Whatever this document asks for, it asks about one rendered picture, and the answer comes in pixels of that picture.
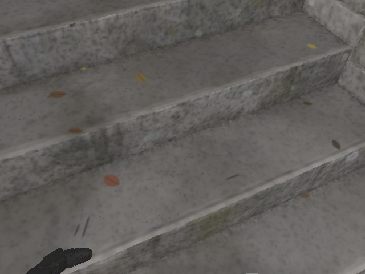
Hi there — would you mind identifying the left robot hand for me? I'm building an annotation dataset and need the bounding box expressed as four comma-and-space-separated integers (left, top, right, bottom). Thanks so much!
26, 248, 92, 274

